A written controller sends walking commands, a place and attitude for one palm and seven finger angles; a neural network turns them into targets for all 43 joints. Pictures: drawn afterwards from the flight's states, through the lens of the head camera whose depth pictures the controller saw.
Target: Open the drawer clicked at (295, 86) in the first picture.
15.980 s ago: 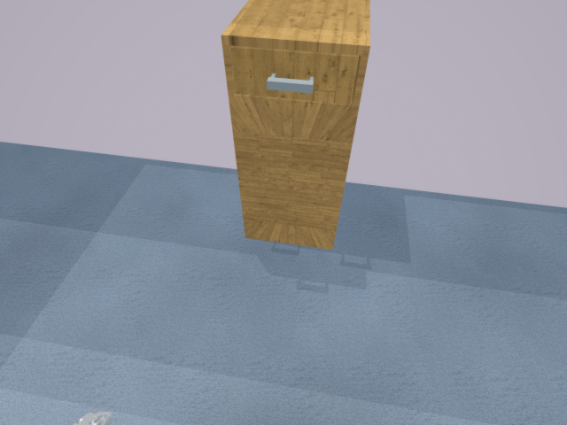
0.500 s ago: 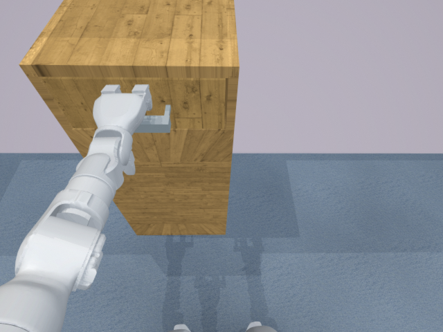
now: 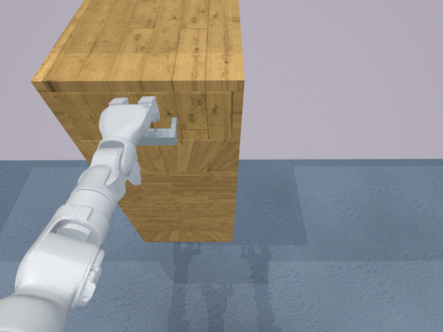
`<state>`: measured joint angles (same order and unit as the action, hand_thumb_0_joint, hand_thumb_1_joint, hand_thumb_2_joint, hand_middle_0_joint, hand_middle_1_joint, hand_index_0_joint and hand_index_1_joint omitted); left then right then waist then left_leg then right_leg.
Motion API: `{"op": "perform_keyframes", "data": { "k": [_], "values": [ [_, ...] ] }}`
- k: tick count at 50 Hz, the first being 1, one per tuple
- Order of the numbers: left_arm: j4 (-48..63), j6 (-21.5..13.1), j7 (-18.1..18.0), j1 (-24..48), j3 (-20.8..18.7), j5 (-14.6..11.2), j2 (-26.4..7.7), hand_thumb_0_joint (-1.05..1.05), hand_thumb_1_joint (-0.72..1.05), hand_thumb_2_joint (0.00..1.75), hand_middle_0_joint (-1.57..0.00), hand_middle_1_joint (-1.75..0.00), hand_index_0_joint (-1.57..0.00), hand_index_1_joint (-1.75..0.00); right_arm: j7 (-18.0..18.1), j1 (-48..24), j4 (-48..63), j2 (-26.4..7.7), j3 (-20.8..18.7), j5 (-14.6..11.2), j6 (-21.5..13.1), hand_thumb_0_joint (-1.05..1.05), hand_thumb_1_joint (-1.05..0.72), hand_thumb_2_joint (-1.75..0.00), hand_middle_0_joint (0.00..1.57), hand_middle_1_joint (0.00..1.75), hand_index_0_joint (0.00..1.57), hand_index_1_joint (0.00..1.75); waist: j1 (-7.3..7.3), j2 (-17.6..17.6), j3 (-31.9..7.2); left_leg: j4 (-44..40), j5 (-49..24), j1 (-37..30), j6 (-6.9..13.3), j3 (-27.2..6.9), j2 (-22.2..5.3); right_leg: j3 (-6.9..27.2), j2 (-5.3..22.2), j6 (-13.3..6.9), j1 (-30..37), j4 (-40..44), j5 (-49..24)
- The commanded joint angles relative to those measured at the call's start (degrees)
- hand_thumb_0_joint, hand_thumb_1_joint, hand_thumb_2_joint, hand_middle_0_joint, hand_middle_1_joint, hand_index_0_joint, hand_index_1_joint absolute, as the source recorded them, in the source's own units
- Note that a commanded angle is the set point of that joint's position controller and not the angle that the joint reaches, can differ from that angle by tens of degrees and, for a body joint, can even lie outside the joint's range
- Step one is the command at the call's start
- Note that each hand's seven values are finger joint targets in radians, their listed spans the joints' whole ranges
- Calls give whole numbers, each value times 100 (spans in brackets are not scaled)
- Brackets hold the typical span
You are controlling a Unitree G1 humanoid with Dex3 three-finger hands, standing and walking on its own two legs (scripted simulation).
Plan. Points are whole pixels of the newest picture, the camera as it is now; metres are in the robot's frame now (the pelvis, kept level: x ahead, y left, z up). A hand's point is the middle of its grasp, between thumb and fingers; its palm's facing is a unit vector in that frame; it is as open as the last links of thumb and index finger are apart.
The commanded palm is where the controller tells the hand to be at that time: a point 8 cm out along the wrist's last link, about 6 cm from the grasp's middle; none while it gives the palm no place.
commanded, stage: lift the fingers back up to retry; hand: left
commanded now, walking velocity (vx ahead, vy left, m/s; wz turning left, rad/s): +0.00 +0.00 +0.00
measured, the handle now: (147, 129) +0.52 +0.14 +0.05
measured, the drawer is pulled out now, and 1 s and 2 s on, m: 0.00 0.00 0.00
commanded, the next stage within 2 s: re-aim the fingers above the handle in 0.40 s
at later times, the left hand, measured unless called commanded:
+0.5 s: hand (130, 126) +0.47 +0.15 +0.11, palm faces -0.04 -0.03 -1.00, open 13.8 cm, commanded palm +0.45 +0.16 +0.17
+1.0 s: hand (130, 124) +0.47 +0.15 +0.11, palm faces -0.03 -0.04 -1.00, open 13.7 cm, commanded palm +0.46 +0.17 +0.16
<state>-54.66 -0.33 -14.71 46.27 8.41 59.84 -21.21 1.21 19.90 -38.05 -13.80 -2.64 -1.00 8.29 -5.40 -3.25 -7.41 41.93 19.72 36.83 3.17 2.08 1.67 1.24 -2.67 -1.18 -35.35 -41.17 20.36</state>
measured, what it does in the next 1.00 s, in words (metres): stands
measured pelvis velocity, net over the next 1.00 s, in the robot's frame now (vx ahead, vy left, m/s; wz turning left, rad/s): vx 0.02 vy -0.02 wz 0.02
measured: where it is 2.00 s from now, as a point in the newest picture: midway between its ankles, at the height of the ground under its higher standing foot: outside the picture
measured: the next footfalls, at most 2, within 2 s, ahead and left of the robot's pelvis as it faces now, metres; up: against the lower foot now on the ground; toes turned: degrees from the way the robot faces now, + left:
none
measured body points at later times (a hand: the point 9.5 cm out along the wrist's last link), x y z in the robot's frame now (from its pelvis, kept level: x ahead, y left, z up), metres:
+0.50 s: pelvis +0.02 -0.02 +0.01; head +0.06 -0.04 +0.46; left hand +0.46 +0.15 +0.16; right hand +0.13 -0.28 -0.12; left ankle +0.00 +0.08 -0.71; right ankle -0.01 -0.11 -0.71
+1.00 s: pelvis +0.02 -0.02 +0.01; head +0.06 -0.05 +0.46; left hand +0.47 +0.15 +0.16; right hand +0.09 -0.29 -0.13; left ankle +0.00 +0.08 -0.71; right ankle -0.01 -0.11 -0.71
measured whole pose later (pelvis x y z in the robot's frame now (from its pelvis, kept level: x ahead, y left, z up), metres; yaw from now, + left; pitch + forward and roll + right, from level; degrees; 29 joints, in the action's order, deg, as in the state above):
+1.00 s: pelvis +0.02 -0.02 +0.01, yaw +1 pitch +11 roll +1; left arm -47.7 -3.0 -6.8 44.3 8.6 57.1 -24.4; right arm 2.0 16.6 -38.2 -14.7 -2.1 -2.0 11.0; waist -3.4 -2.8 -6.4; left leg 34.6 17.7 28.0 1.3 0.9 1.5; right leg 0.5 -2.9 -3.0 -27.3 -35.9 19.6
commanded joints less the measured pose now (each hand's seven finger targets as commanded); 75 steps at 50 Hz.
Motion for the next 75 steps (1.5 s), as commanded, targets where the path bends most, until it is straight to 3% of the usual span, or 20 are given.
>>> {"op": "perform_keyframes", "data": {
  "k": [1,4,6,11,15,21,31,33,35,40,41,43,52,54,56,64,69,71,73,75],
  "values": [
    [1942,-96,-342,3497,-467,6,-1443,0,-50,30,-30,-120,-30,-120,88,255,492,-854,-326,14,-161,0,-90,-90,20,30,20,30,-52,33,-2490,-414,-2409,-2204,-40,-277,-111,-146,-77,-154,778,556,-1734],
    [2355,-144,-291,3272,-480,-41,-1363,0,-50,30,-30,-120,-30,-120,33,202,485,-825,-371,24,-149,0,-90,-90,20,30,20,30,55,-201,-2745,-375,-3168,-2712,-86,-301,-143,-182,-94,-149,830,544,-2081],
    [2258,-50,-177,3119,-256,-160,-1056,0,-50,30,-30,-120,-30,-120,-16,115,473,-787,-369,-3,-116,0,-90,-90,20,30,20,30,15,-72,-2547,-398,-3393,-2719,-88,-271,-140,-182,-78,-143,944,627,-2240],
    [2067,223,142,2996,-269,-237,-1201,0,-50,30,-30,-120,-30,-120,-4,-136,480,-824,-294,-55,5,0,-90,-90,20,30,20,30,92,363,-2086,-681,-2777,-2339,-31,-169,-61,-120,-7,-143,1432,819,-2317],
    [1756,227,468,2295,-305,-282,-1205,0,-50,30,-30,-120,-30,-120,49,-280,587,-820,-234,-77,65,0,-90,-90,20,30,20,30,217,785,-1800,-792,-2504,-2041,14,-67,2,-60,58,-102,1735,910,-2559],
    [1915,-16,716,2267,-164,-238,-1219,0,-50,30,-30,-120,-30,-120,106,-426,714,-801,-188,-84,138,0,-90,-90,20,30,20,30,199,581,-1653,-813,-2296,-1980,2,-12,37,36,132,-103,1760,953,-2497],
    [2142,-206,497,2705,-400,-268,-1540,0,-50,30,-30,-120,-30,-120,118,-355,611,-791,-226,-57,67,0,-90,-90,20,30,20,30,143,384,-2004,-698,-2295,-1933,-9,-5,75,114,150,-82,1833,871,-2657],
    [2095,-192,470,2550,-574,-248,-1733,0,-50,30,-30,-120,-30,-120,111,-338,592,-796,-231,-52,66,0,-90,-90,20,30,20,30,222,309,-2169,-684,-2394,-1951,-4,5,86,125,143,-78,1963,832,-2892],
    [2000,-133,504,2429,-387,-291,-1465,0,-50,30,-30,-120,-30,-120,100,-359,603,-788,-233,-60,79,0,-90,-90,20,30,20,30,183,478,-2054,-695,-2366,-1861,-1,28,92,114,152,-43,1973,862,-2995],
    [1641,-81,570,2321,-585,-284,-1803,0,-50,30,-30,-120,-30,-120,149,-328,551,-848,-187,-101,117,0,-90,-90,20,30,20,30,174,653,-1709,-806,-2057,-1552,-1,26,92,121,173,-28,1979,935,-2751],
    [1704,-114,591,2464,-475,-305,-1691,0,-50,30,-30,-120,-30,-120,146,-330,547,-853,-196,-98,116,0,-90,-90,20,30,20,30,122,635,-1715,-796,-2081,-1576,-2,21,85,142,187,-30,1965,951,-2740],
    [1616,-109,573,2375,-678,-275,-1933,0,-50,30,-30,-120,-30,-120,161,-271,537,-867,-196,-96,110,0,-90,-90,20,30,20,30,186,606,-1794,-813,-2035,-1598,4,28,77,132,169,-34,1973,946,-2653],
    [1640,-234,491,2546,-483,-283,-1642,0,-50,30,-30,-120,-30,-120,131,-194,565,-841,-229,-90,56,0,-90,-90,20,30,20,30,118,495,-1778,-828,-1889,-1704,8,-20,47,81,116,-59,1674,977,-2167],
    [1628,-239,439,2494,-727,-233,-1953,0,-50,30,-30,-120,-30,-120,146,-180,571,-871,-223,-80,43,0,-90,-90,20,30,20,30,198,471,-1839,-834,-1907,-1668,8,-11,42,92,113,-73,1739,949,-2170],
    [1643,-250,425,2609,-636,-231,-1824,0,-50,30,-30,-120,-30,-120,136,-169,564,-853,-237,-72,20,0,-90,-90,20,30,20,30,135,517,-1895,-804,-1985,-1701,9,-14,32,91,122,-73,1750,952,-2212],
    [1662,-204,382,2390,-697,-197,-1859,0,-50,30,-30,-120,-30,-120,115,-161,581,-860,-257,-62,4,0,-90,-90,20,30,20,30,222,304,-1949,-808,-2119,-1836,-3,-4,12,49,76,-100,1679,918,-2232],
    [1733,-204,487,2484,-425,-229,-1557,0,-50,30,-30,-120,-30,-120,106,-133,576,-877,-270,-88,-5,0,-90,-90,20,30,20,30,122,364,-1769,-830,-2063,-1965,3,-68,-18,-8,46,-111,1414,963,-1989],
    [1991,-287,541,2682,-151,-286,-1215,0,-50,30,-30,-120,-30,-120,82,-128,602,-836,-307,-72,-28,0,-90,-90,20,30,20,30,54,197,-1885,-764,-2257,-2201,2,-86,-23,-18,41,-129,1315,959,-2008],
    [2090,-351,526,2683,-386,-269,-1465,0,-50,30,-30,-120,-30,-120,75,-67,543,-865,-331,-53,-24,0,-90,-90,20,30,20,30,113,109,-2004,-739,-2367,-2365,-17,-154,-39,-45,5,-144,1224,898,-1982],
    [2164,-365,497,2759,-160,-297,-1155,0,-50,30,-30,-120,-30,-120,52,-82,537,-827,-329,-46,-25,0,-90,-90,20,30,20,30,65,133,-1978,-720,-2442,-2425,-33,-172,-50,-95,-1,-143,1108,883,-1965]
  ]
}}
